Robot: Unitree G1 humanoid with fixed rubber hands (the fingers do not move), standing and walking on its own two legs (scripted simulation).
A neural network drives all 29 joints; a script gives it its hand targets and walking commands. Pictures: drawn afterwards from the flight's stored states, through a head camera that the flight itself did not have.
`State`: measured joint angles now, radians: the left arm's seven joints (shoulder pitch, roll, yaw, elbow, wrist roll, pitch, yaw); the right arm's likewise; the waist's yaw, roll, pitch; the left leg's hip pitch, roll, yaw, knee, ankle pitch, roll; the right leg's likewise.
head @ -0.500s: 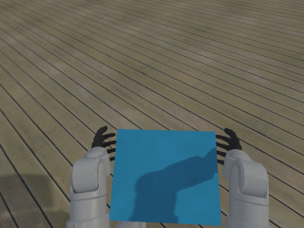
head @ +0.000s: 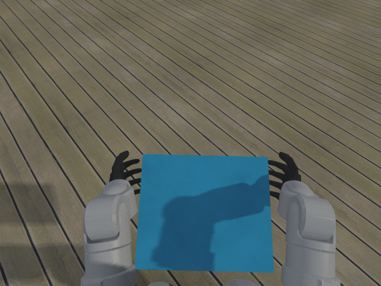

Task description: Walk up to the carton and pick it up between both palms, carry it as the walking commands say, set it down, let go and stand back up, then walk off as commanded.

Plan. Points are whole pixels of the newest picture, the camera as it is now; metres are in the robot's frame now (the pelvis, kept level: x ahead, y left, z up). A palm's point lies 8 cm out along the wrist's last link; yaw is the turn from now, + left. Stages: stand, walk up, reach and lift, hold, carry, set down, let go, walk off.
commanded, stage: carry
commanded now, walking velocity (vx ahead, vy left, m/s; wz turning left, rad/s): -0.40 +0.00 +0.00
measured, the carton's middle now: (202, 207) +0.29 +0.02 -0.04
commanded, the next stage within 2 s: none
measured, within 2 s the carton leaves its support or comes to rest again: neither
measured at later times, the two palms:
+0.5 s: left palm out of the picture +0.05 +0.14 +0.07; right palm out of the picture +0.02 -0.18 +0.07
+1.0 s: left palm out of the picture -0.23 +0.15 +0.08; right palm out of the picture -0.25 -0.18 +0.07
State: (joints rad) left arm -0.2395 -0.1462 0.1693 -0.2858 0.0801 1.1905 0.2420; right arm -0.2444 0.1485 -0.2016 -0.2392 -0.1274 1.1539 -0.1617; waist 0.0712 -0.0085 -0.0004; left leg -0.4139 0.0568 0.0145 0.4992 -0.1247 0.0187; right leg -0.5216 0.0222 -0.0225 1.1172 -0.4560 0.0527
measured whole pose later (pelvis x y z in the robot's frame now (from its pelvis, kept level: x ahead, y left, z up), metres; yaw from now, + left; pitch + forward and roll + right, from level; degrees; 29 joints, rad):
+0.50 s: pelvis -0.26 +0.00 -0.01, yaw -1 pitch +4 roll +1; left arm -0.29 -0.16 0.20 -0.23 0.17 1.16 0.13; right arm -0.28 0.14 -0.20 -0.27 -0.09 1.18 -0.24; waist -0.06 -0.02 -0.04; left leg -0.36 -0.01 0.05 0.70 -0.43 -0.02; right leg -0.51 -0.07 -0.03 0.51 -0.07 0.01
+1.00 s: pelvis -0.51 +0.00 +0.00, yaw -2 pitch +2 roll +0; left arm -0.25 -0.15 0.17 -0.20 0.12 1.18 0.18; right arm -0.22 0.14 -0.20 -0.24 -0.14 1.19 -0.19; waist 0.01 0.03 -0.04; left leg -0.66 0.01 0.00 0.89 -0.37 -0.03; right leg -0.28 -0.02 -0.05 0.54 -0.29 -0.02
